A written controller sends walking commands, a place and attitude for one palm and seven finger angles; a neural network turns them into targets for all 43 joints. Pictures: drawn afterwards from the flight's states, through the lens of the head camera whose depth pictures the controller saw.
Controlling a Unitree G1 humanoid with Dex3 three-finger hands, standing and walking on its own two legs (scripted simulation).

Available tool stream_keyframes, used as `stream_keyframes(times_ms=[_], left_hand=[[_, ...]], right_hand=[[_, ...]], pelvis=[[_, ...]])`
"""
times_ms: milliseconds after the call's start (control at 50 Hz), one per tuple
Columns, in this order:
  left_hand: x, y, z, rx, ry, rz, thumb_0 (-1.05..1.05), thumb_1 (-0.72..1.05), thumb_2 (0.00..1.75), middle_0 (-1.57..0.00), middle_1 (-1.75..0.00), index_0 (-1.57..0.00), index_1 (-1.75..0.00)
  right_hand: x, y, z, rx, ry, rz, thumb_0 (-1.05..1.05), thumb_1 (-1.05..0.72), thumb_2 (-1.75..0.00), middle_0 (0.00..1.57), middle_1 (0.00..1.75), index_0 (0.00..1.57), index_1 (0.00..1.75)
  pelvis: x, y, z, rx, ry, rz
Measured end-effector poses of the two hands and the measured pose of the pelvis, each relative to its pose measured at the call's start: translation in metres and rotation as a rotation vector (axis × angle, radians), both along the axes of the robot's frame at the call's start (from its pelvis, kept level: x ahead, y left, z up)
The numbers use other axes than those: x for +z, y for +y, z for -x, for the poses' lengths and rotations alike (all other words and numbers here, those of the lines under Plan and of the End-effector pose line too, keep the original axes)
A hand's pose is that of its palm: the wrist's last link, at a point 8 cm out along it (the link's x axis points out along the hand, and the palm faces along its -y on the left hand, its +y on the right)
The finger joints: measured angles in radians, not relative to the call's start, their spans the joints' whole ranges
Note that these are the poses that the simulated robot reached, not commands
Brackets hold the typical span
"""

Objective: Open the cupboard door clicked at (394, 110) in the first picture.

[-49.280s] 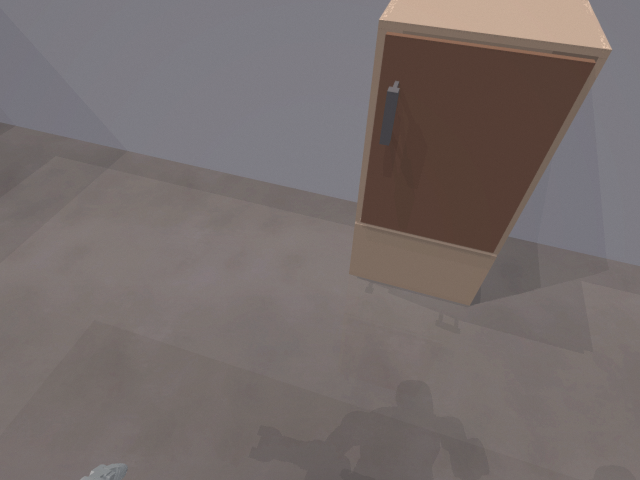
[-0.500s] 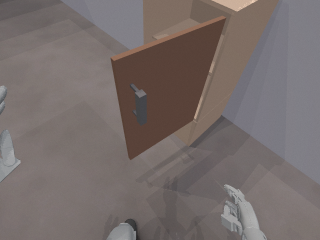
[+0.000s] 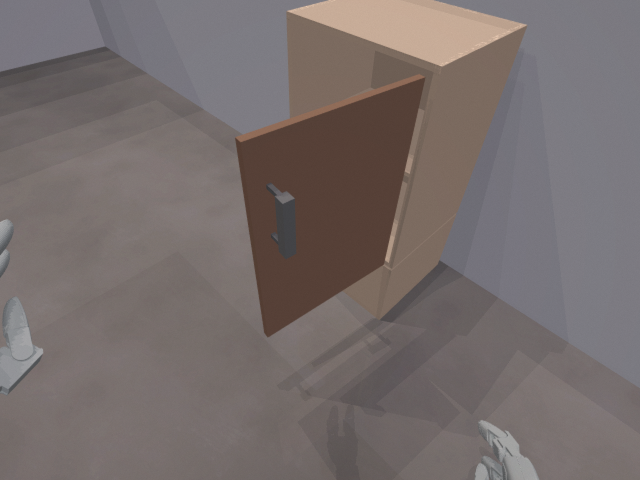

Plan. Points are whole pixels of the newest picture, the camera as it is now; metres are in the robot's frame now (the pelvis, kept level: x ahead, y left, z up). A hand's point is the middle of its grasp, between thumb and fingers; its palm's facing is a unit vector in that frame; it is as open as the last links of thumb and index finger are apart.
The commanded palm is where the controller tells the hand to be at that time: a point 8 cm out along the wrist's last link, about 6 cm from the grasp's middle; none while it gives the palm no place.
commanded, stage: stop stepping back and stand still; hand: left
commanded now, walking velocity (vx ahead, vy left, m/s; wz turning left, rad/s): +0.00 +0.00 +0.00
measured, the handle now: (279, 220) +0.57 +0.10 -0.02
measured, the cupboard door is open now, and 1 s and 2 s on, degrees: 83 83 83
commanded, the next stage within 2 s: let the arm hang, fingers relaxed in 0.18 s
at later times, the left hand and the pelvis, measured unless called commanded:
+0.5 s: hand out of the picture +0.13 +0.22 -0.13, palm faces +0.04 -0.95 -0.30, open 7.4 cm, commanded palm none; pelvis -0.01 +0.00 -0.01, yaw +2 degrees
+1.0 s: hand out of the picture -0.08 +0.15 -0.17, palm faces +0.09 -0.98 -0.20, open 7.3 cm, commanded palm none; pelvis +0.00 -0.01 +0.00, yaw +2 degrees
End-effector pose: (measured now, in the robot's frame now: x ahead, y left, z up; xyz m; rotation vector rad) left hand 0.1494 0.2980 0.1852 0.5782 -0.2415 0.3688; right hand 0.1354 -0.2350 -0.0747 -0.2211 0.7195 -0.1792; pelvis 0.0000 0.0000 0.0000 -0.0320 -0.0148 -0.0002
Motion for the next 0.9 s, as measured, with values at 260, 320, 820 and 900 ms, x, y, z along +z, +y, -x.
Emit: stream_keyframes(times_ms=[260, 320, 820, 900], left_hand=[[-0.012, 0.005, -0.007, 0.048, 0.0, 0.075, 0.02, 0.89, 0.9, -0.21, -0.3, -0.21, -0.3], [-0.029, 0.005, -0.017, 0.013, 0.096, 0.041, 0.01, 0.89, 0.9, -0.21, -0.3, -0.21, -0.3], [-0.323, -0.089, 0.257, 0.433, 1.771, 0.704, 0.01, 0.94, 0.9, -0.2, -0.3, -0.2, -0.3], [-0.319, -0.092, 0.258, 0.448, 1.77, 0.7, 0.01, 0.93, 0.9, -0.2, -0.3, -0.2, -0.3]], right_hand=[[0.001, 0.021, -0.008, 0.051, -0.009, -0.009, 0.01, -0.9, -0.9, 0.2, 0.3, 0.21, 0.3], [-0.008, 0.018, -0.013, 0.088, 0.002, -0.036, 0.01, -0.9, -0.9, 0.2, 0.3, 0.21, 0.3], [-0.067, 0.006, 0.161, -0.067, 0.795, -0.072, 0.0, -0.91, -0.9, 0.2, 0.29, 0.2, 0.3], [-0.074, 0.022, 0.16, -0.062, 0.79, -0.124, 0.0, -0.91, -0.9, 0.2, 0.29, 0.2, 0.3]], pelvis=[[0.002, 0.003, 0.005, 0.006, -0.012, -0.02], [0.0, 0.003, 0.006, 0.023, 0.011, -0.008], [0.001, -0.007, 0.0, 0.047, -0.017, -0.01], [0.001, -0.007, -0.001, 0.044, -0.02, -0.015]])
